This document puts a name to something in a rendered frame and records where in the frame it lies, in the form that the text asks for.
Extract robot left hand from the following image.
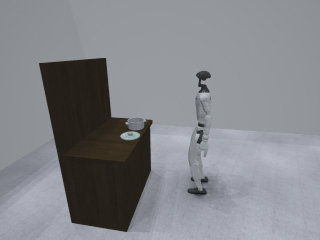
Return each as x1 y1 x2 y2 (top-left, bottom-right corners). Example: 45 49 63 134
198 141 209 157

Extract lid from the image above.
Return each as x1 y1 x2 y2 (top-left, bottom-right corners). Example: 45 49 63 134
120 131 140 141

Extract pot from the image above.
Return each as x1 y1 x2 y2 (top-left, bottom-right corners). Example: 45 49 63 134
125 117 146 131

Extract right robot foot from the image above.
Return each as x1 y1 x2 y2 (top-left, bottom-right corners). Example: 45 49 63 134
191 176 208 183

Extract left robot upper arm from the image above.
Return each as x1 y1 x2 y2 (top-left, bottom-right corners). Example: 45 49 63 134
199 93 213 119

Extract left robot forearm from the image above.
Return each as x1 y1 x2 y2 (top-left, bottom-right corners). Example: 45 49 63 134
201 115 212 142

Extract robot torso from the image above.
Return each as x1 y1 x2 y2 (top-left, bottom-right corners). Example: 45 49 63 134
195 90 211 134

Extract table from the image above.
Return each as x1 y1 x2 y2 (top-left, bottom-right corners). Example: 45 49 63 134
39 58 153 232

